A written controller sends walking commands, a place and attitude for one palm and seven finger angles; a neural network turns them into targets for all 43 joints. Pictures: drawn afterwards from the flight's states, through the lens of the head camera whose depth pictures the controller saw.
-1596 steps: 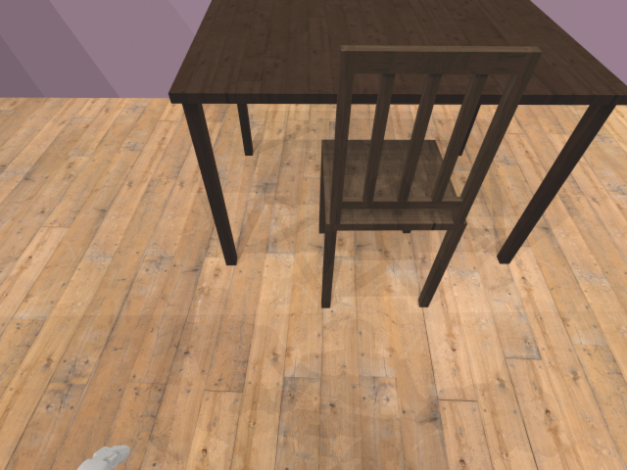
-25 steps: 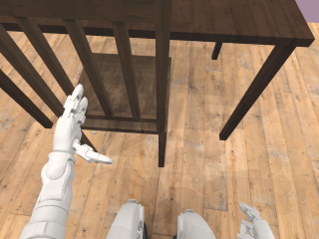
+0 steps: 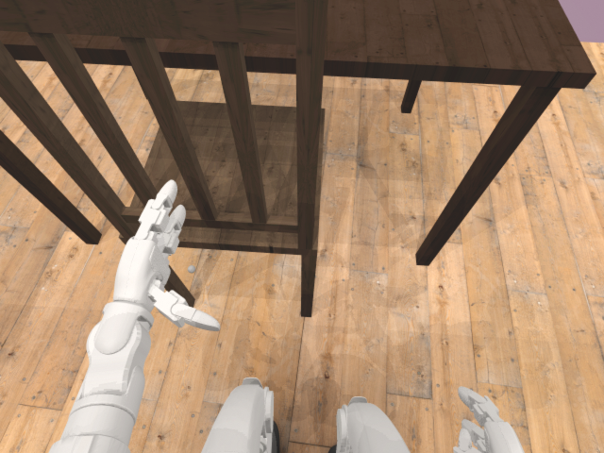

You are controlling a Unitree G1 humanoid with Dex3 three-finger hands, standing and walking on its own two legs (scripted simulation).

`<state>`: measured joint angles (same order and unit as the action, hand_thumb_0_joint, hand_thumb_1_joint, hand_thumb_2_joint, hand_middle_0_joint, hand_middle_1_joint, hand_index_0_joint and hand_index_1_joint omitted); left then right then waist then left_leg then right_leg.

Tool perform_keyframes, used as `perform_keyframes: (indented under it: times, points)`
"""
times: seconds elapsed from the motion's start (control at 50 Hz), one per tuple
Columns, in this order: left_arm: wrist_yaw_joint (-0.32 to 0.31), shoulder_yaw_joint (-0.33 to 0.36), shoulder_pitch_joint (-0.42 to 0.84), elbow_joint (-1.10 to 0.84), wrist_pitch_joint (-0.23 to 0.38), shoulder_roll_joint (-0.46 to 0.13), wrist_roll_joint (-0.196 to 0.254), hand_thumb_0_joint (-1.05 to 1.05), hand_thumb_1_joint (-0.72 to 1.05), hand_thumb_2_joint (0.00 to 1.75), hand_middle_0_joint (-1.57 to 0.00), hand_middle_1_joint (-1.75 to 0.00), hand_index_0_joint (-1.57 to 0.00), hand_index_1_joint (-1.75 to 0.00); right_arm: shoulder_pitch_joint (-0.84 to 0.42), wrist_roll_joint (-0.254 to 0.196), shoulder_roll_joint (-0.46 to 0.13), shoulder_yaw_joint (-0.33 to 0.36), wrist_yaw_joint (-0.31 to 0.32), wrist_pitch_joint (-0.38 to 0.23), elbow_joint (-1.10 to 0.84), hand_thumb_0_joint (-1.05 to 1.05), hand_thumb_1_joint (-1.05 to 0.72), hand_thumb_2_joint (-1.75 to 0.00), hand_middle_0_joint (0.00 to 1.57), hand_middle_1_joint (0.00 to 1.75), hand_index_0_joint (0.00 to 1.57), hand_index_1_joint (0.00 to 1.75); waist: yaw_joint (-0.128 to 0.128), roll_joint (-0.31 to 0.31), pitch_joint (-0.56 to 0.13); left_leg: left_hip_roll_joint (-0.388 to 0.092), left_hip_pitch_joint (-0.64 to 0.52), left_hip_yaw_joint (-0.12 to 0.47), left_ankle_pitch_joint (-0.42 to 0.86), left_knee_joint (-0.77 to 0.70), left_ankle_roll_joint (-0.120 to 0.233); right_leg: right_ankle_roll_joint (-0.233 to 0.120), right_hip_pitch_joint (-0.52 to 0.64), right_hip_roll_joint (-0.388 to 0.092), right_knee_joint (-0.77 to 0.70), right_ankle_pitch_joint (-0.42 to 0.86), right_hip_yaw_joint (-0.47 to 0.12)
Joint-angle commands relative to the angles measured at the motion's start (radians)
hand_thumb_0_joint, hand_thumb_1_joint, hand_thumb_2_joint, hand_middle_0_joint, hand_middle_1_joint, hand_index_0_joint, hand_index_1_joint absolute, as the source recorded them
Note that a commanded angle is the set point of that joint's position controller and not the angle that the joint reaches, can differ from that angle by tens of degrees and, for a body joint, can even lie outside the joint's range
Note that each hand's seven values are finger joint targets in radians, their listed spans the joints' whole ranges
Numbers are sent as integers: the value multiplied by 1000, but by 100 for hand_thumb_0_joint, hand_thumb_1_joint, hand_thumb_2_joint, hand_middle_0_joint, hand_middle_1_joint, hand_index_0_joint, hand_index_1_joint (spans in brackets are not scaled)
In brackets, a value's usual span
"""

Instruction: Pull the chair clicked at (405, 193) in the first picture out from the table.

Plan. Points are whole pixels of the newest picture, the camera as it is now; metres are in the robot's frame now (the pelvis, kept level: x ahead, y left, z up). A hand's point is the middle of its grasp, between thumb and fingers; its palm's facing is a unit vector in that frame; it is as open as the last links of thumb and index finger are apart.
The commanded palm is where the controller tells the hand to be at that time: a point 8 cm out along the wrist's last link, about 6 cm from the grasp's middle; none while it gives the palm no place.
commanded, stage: aim the fingers beside a spindle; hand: left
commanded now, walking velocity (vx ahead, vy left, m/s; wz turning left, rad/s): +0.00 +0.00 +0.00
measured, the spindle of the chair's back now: (182, 150) +0.50 +0.19 +0.07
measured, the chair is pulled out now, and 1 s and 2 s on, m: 0.00 0.00 0.00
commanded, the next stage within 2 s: push the fingers through the gap in 1.00 s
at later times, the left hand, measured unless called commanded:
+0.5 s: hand (176, 253) +0.35 +0.18 +0.04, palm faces +0.00 -1.00 -0.09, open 16.9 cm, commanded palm +0.33 +0.22 +0.02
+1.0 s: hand (182, 264) +0.35 +0.18 +0.01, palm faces -0.05 -1.00 -0.05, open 16.9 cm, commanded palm +0.33 +0.22 +0.03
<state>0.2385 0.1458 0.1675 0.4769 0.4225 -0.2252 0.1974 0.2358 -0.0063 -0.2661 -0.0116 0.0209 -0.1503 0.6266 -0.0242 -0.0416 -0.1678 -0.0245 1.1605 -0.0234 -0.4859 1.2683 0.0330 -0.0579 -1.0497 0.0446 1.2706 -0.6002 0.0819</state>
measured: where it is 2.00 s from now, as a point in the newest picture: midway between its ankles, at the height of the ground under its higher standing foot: outside the picture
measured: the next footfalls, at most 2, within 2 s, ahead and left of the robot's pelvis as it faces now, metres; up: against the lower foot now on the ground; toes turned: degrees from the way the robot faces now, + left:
none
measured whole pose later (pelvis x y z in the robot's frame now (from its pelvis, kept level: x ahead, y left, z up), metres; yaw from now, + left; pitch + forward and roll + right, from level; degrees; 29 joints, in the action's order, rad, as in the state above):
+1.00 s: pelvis +0.00 +0.00 +0.00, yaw +0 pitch +22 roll -2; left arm 0.23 0.18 0.19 0.50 0.41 -0.26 0.19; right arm 0.22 0.00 -0.26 -0.02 0.02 -0.13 0.61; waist -0.04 -0.04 -0.17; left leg -0.02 1.18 -0.02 -0.49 1.28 0.03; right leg -0.06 -1.06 0.05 1.28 -0.60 0.09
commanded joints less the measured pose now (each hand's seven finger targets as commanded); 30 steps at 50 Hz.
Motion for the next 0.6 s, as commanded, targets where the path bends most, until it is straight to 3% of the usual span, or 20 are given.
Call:
perform_keyframes:
  times: [0.0, 0.04, 0.06, 0.16, 0.24, 0.26, 0.28, 0.36, 0.38, 0.46, 0.5, 0.52, 0.54, 0.58]
  points:
    - [-90, 172, 277, -290, 146, -245, 1, 0, -50, 30, -6, -8, -6, -8, 11, 12, -132, 57, 5, -53, -105, 0, -90, -90, 20, 30, 20, 30, 0, -28, -396, 31, -385, 86, 239, -122, -11, 32, 93, 10, -193, 288, -96]
    - [-101, 152, 245, -264, 154, -221, -13, 0, -50, 30, -6, -8, -6, -8, 6, 17, -127, 53, -2, -51, -106, 0, -90, -90, 20, 30, 20, 30, 0, -25, -391, 33, -373, 82, 233, -124, -12, 31, 102, 11, -188, 291, -94]
    - [-100, 164, 214, -242, 147, -238, -23, 0, -50, 30, -6, -8, -6, -8, 7, 15, -132, 54, -3, -49, -109, 0, -90, -90, 20, 30, 20, 30, 4, -38, -396, 33, -369, 80, 241, -123, -11, 28, 104, 13, -185, 298, -96]
    - [-8, -20, 163, -119, 54, -68, -3, 0, -50, 30, -6, -8, -6, -8, 15, -6, -137, 51, -4, -39, -126, 0, -90, -90, 20, 30, 20, 30, -36, 13, -316, 27, -338, 84, 168, -135, -7, 30, 62, 8, -219, 234, -87]
    - [6, -8, 242, -219, 45, -100, 24, 0, -50, 30, -6, -8, -6, -8, 16, -12, -147, 59, 9, -43, -129, 0, -90, -90, 20, 30, 20, 30, -33, 23, -355, 24, -377, 100, 180, -136, -8, 31, 57, 4, -221, 230, -79]
    - [-10, 13, 280, -258, 62, -127, 21, 0, -50, 30, -6, -8, -6, -8, 13, -8, -148, 59, 11, -47, -127, 0, -90, -90, 20, 30, 20, 30, -33, -11, -364, 23, -399, 106, 189, -131, -10, 28, 33, 8, -210, 228, -76]
    - [-32, 62, 290, -286, 79, -167, 19, 0, -50, 30, -6, -8, -6, -8, 15, -2, -147, 60, 10, -49, -123, 0, -90, -90, 20, 30, 20, 30, -17, -15, -389, 23, -425, 116, 207, -138, -15, 26, 37, 9, -202, 234, -68]
    - [-116, 133, 313, -331, 148, -232, -24, 0, -50, 30, -6, -8, -6, -8, 6, 16, -142, 56, 3, -54, -110, 0, -90, -90, 20, 30, 20, 30, -5, -66, -408, 23, -459, 123, 235, -141, -23, 21, 14, 17, -174, 235, -60]
    - [-124, 113, 276, -310, 150, -199, -31, 0, -50, 30, -6, -8, -6, -8, -2, 19, -132, 53, -2, -52, -112, 0, -90, -90, 20, 30, 20, 30, -2, -84, -404, 24, -470, 120, 231, -146, -26, 21, 11, 16, -177, 232, -57]
    - [-88, 63, 218, -133, 92, -149, -42, 0, -50, 30, -6, -8, -6, -8, 6, 12, -141, 49, -5, -35, -109, 0, -90, -90, 20, 30, 20, 30, -25, -8, -344, 26, -365, 100, 169, -137, -15, 25, 30, 15, -194, 215, -71]
    - [-47, 34, 183, -84, 48, -121, -22, 0, -50, 30, -6, -8, -6, -8, 10, 1, -142, 49, -4, -25, -119, 0, -90, -90, 20, 30, 20, 30, -27, 44, -332, 29, -314, 86, 147, -131, -10, 31, 69, 9, -213, 214, -86]
    - [-27, 25, 197, -86, 34, -116, -9, 0, -50, 30, -6, -8, -6, -8, 12, -5, -143, 48, -2, -23, -125, 0, -90, -90, 20, 30, 20, 30, -27, 39, -322, 30, -304, 84, 148, -133, -9, 30, 81, 6, -220, 219, -92]
    - [-11, 20, 203, -100, 25, -113, 2, 0, -50, 30, -6, -8, -6, -8, 15, -9, -143, 50, 1, -22, -129, 0, -90, -90, 20, 30, 20, 30, -28, 53, -337, 30, -309, 82, 159, -130, -7, 32, 96, 6, -224, 232, -96]
    - [4, 25, 251, -181, 32, -124, 18, 0, -50, 30, -6, -8, -6, -8, 14, -10, -143, 52, 4, -26, -135, 0, -90, -90, 20, 30, 20, 30, -25, 13, -386, 30, -346, 84, 203, -120, -8, 31, 104, 2, -213, 273, -94]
